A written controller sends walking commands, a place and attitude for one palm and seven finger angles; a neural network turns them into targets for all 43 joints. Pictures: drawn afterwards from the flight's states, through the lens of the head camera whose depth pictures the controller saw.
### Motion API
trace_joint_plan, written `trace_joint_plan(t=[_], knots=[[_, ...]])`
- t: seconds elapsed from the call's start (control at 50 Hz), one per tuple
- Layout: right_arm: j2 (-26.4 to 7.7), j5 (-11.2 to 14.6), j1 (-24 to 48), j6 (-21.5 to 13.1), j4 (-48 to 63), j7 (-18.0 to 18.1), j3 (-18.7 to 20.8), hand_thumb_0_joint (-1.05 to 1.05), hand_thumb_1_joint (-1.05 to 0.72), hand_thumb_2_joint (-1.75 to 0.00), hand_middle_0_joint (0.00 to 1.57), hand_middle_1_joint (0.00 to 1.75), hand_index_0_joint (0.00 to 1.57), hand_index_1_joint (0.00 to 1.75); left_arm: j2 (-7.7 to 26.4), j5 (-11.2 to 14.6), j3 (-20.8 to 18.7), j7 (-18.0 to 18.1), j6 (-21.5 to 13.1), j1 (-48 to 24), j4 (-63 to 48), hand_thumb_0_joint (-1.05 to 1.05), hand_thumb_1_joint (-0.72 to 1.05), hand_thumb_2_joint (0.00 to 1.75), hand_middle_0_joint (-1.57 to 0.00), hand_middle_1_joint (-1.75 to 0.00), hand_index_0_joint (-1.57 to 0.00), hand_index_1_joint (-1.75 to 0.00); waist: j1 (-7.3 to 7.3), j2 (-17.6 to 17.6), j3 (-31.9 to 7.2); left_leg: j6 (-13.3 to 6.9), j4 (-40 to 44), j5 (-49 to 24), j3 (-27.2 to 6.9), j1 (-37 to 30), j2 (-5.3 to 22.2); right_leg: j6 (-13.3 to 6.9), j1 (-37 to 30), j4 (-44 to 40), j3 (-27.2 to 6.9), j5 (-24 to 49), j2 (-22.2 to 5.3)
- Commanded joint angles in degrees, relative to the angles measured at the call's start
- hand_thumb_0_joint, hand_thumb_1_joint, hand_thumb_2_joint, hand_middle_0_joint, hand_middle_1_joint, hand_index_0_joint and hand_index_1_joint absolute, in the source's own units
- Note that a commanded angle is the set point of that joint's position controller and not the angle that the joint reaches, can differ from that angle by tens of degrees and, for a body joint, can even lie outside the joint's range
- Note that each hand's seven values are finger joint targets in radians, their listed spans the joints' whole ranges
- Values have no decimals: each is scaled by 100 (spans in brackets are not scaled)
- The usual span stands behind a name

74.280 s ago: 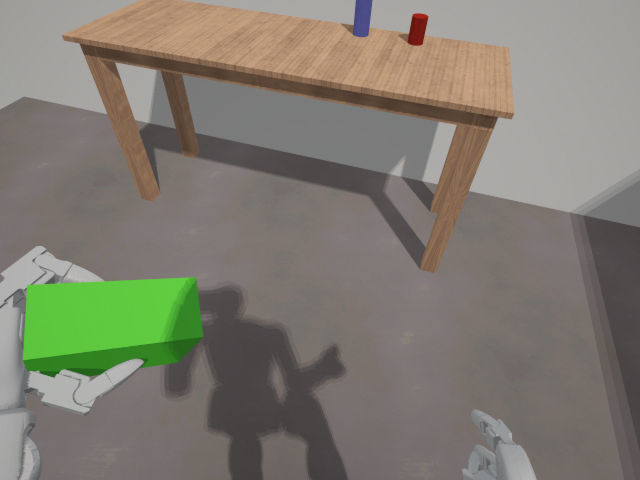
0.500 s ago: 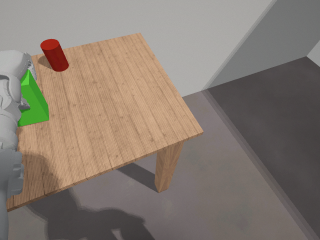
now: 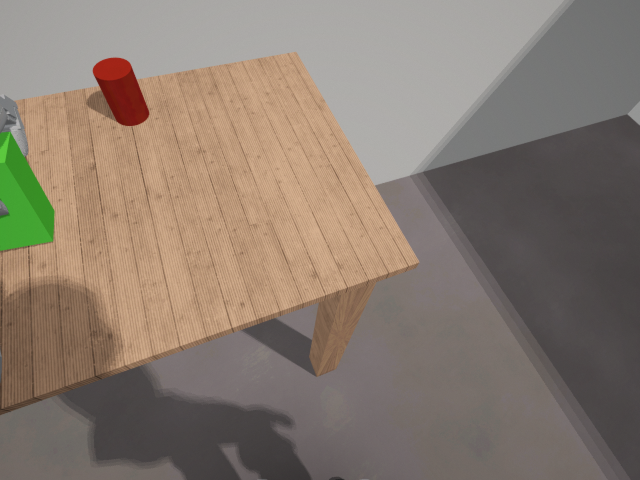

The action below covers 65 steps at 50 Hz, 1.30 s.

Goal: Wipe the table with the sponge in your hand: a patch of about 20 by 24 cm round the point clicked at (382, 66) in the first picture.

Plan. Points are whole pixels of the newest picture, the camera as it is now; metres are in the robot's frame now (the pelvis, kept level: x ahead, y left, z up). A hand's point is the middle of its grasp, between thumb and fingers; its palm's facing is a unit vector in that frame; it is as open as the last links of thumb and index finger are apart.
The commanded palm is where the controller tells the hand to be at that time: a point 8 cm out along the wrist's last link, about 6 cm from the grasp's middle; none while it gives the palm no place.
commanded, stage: wipe back along the first lane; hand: left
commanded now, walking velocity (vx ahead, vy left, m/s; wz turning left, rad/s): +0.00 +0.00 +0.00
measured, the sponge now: out of the picture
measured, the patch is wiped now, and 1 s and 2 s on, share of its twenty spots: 0.95 1.00 1.00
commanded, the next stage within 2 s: lift the sponge slowly off the table in 1.64 s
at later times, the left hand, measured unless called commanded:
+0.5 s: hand out of the picture +0.44 +0.38 +0.09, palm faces -0.11 +0.04 -0.99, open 10.1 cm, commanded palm +0.42 +0.36 +0.13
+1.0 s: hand out of the picture +0.38 +0.35 +0.10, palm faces -0.06 +0.02 -1.00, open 10.1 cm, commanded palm +0.35 +0.34 +0.12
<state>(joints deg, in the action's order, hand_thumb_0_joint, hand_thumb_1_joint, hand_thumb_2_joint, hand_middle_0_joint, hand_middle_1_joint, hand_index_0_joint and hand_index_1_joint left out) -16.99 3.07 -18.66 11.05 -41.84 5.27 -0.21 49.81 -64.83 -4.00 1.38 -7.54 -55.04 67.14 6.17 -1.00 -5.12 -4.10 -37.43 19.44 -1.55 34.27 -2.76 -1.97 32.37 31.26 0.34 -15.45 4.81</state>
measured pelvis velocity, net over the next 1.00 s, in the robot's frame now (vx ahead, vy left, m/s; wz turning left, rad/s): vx -0.01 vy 0.01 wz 0.01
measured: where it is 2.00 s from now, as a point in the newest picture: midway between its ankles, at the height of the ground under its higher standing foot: outside the picture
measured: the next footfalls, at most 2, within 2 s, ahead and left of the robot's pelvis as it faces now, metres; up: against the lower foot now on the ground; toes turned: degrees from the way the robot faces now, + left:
none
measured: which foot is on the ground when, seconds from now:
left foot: down 0.00-1.00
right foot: down 0.00-1.00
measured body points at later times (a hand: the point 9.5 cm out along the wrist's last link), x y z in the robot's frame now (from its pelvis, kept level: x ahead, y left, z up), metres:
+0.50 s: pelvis +0.01 +0.01 +0.00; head +0.08 +0.02 +0.45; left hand +0.45 +0.37 +0.15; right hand +0.04 -0.27 -0.12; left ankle -0.03 +0.07 -0.72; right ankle -0.02 -0.11 -0.72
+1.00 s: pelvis -0.01 +0.01 +0.01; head +0.03 +0.01 +0.46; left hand +0.38 +0.35 +0.15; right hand +0.11 -0.25 -0.12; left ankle -0.03 +0.07 -0.72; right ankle -0.02 -0.11 -0.72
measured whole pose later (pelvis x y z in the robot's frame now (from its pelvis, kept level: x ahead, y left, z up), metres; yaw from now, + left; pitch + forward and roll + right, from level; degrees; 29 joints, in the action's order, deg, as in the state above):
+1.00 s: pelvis -0.01 +0.01 +0.01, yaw +0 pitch +9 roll -2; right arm -15.5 3.7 -12.8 11.7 -39.8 2.5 0.0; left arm 36.8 -58.6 -0.4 6.0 -0.2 -35.4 47.9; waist -0.9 -2.1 -5.6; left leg -4.7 -32.7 17.5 -0.8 24.0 -4.2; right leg -1.4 23.3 29.3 -0.6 -15.0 3.3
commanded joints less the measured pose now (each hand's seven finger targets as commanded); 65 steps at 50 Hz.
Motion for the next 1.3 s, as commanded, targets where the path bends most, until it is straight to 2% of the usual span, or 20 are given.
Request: trace_joint_plan(t=[0.0, 0.02, 0.12, 0.18, 0.38, 0.42, 0.54, 0.6, 0.64, 0.68, 0.7, 0.74, 0.82, 0.9, 0.96, 1.1, 1.14, 1.2, 1.22, 1.28], knots=[[-1020, -55, -761, -12, 261, 84, 340, 0, -90, -90, 20, 30, 20, 30, 1958, -12, -341, 221, -42, -2361, -1203, 0, 10, 130, -120, -160, -120, -160, -127, -1081, -2552, 474, 87, -3505, -158, -1848, 174, -253, -803, 14, -90, 1983, -17], [-998, -51, -788, -2, 242, 65, 358, 0, -90, -90, 20, 30, 20, 30, 1688, 17, -210, 233, -23, -2048, -994, 0, 10, 130, -120, -160, -120, -160, -80, -977, -2438, 497, 41, -3584, -180, -1962, 211, -221, -646, 9, -49, 1856, 8], [-1015, -51, -769, 60, 251, 29, 379, 0, -90, -90, 20, 30, 20, 30, 1652, 179, -365, 195, -90, -1537, -1013, 0, 10, 130, -120, -160, -120, -160, -190, -708, -2519, 482, 29, -3733, -150, -1886, 237, -199, -844, 15, -84, 2019, 11], [-1023, -21, -673, 76, 279, 4, 366, 0, -90, -90, 20, 30, 20, 30, 1476, 259, -292, 235, -21, -1248, -892, 0, 10, 130, -120, -160, -120, -160, -186, -378, -2128, 378, 150, -3026, -74, -1480, 182, -196, -972, -62, -105, 1873, -2], [-968, 3, -511, 59, 352, -62, 383, 0, -90, -90, 20, 30, 20, 30, 1001, 265, -119, 324, 143, -707, -1006, 0, 10, 130, -120, -160, -120, -160, -320, -371, -1920, 443, 313, -3127, -132, -1653, 213, -228, -966, -93, -58, 1717, -21], [-944, 0, -497, 43, 368, -86, 410, 0, -90, -90, 20, 30, 20, 30, 863, 321, -119, 318, 110, -561, -1221, 0, 10, 130, -120, -160, -120, -160, -399, -548, -2058, 518, 295, -3702, -226, -1999, 282, -230, -915, -66, -45, 1789, -24], [-914, 17, -274, 46, 468, -151, 415, 0, -90, -90, 20, 30, 20, 30, 387, 481, 70, 306, 239, -14, -1499, 0, 10, 130, -120, -160, -120, -160, -491, -302, -1854, 541, 361, -3832, -246, -2056, 318, -199, -1032, -102, -28, 1779, -47], [-918, 13, -116, 46, 520, -167, 415, 0, -90, -90, 20, 30, 20, 30, 482, 506, -95, 326, 296, 65, -1784, 0, 10, 130, -120, -160, -120, -160, -599, -370, -1792, 549, 484, -3815, -269, -2084, 325, -238, -1148, -162, -57, 1755, -75], [-882, 24, -54, 35, 519, -187, 412, 0, -90, -90, 20, 30, 20, 30, 61, 508, 229, 342, 372, 175, -1789, 0, 10, 130, -120, -160, -120, -160, -522, -198, -1639, 538, 458, -3754, -267, -2085, 315, -203, -1065, -146, -40, 1718, -77], [-871, 22, 61, 22, 563, -218, 419, 0, -90, -90, 20, 30, 20, 30, -50, 535, 243, 367, 443, 384, -1960, 0, 10, 130, -120, -160, -120, -160, -581, -131, -1605, 538, 509, -3642, -293, -2115, 332, -195, -1108, -178, -44, 1620, -92], [-884, 12, 108, 19, 584, -208, 422, 0, -90, -90, 20, 30, 20, 30, 146, 547, 30, 370, 430, 419, -2123, 0, 10, 130, -120, -160, -120, -160, -669, -287, -1692, 566, 553, -3827, -323, -2184, 352, -231, -1188, -182, -74, 1680, -105], [-845, 38, 193, 1, 628, -228, 395, 0, -90, -90, 20, 30, 20, 30, 101, 587, 44, 382, 510, 706, -2113, 0, 10, 130, -120, -160, -120, -160, -700, -122, -1596, 532, 563, -3583, -262, -2052, 293, -209, -1351, -186, -69, 1645, -107], [-832, 30, 359, -6, 605, -197, 346, 0, -90, -90, 20, 30, 20, 30, 13, 550, 183, 373, 666, 425, -2174, 0, 10, 130, -120, -160, -120, -160, -617, -24, -1330, 462, 715, -2916, -210, -1880, 236, -227, -1383, -270, -70, 1486, -140], [-815, 13, 526, -57, 692, -184, 303, 0, -90, -90, 20, 30, 20, 30, 41, 513, 137, 330, 677, 600, -2368, 0, 10, 130, -120, -160, -120, -160, -731, -195, -1361, 460, 814, -2643, -178, -1808, 199, -281, -1540, -327, -111, 1392, -156], [-767, 21, 594, -91, 725, -199, 299, 0, -90, -90, 20, 30, 20, 30, -256, 518, 362, 318, 730, 769, -2448, 0, 10, 130, -120, -160, -120, -160, -685, -124, -1232, 441, 817, -2397, -163, -1842, 186, -250, -1452, -352, -90, 1217, -153], [-778, 27, 802, -130, 807, -133, 257, 0, -90, -90, 20, 30, 20, 30, 9, 670, 22, 288, 749, 1068, -2703, 0, 10, 130, -120, -160, -120, -160, -816, 54, -1236, 320, 975, -1932, -92, -1582, 122, -274, -1873, -459, -187, 1232, -187], [-735, 40, 813, -157, 786, -144, 250, 0, -90, -90, 20, 30, 20, 30, -294, 697, 272, 273, 792, 1145, -2686, 0, 10, 130, -120, -160, -120, -160, -751, 48, -986, 307, 995, -1796, -73, -1588, 115, -252, -1746, -491, -140, 1112, -187], [-745, 27, 907, -186, 819, -148, 248, 0, -90, -90, 20, 30, 20, 30, -168, 629, 144, 271, 805, 1266, -2873, 0, 10, 130, -120, -160, -120, -160, -829, -78, -1093, 301, 1008, -1913, -98, -1622, 113, -287, -1820, -503, -178, 1157, -178], [-717, 29, 881, -194, 802, -152, 250, 0, -90, -90, 20, 30, 20, 30, -358, 656, 312, 264, 828, 1240, -2878, 0, 10, 130, -120, -160, -120, -160, -757, 14, -1018, 287, 1004, -1785, -82, -1639, 110, -255, -1767, -512, -166, 1068, -178], [-732, 37, 920, -230, 807, -138, 258, 0, -90, -90, 20, 30, 20, 30, -195, 718, 110, 263, 852, 1492, -2950, 0, 10, 130, -120, -160, -120, -160, -816, 117, -1053, 227, 1024, -1665, -24, -1572, 80, -247, -1959, -565, -226, 1123, -192]])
